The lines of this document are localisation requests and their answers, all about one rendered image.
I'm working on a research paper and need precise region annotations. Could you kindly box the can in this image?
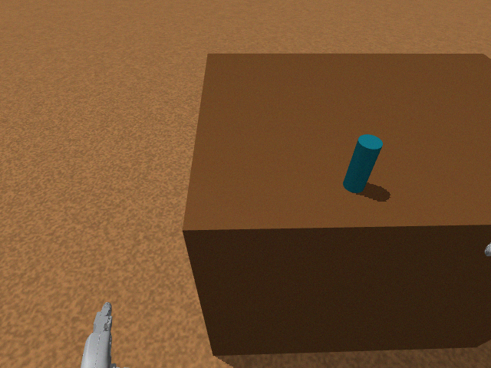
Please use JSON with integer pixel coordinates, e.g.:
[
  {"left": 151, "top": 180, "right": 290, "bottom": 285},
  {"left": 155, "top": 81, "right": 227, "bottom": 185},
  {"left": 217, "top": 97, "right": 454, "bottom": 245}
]
[{"left": 343, "top": 134, "right": 383, "bottom": 193}]

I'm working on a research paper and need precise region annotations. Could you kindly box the left robot hand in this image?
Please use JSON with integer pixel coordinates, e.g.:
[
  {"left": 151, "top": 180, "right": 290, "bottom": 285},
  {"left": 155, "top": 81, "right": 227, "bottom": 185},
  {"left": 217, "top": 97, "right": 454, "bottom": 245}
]
[{"left": 81, "top": 302, "right": 129, "bottom": 368}]

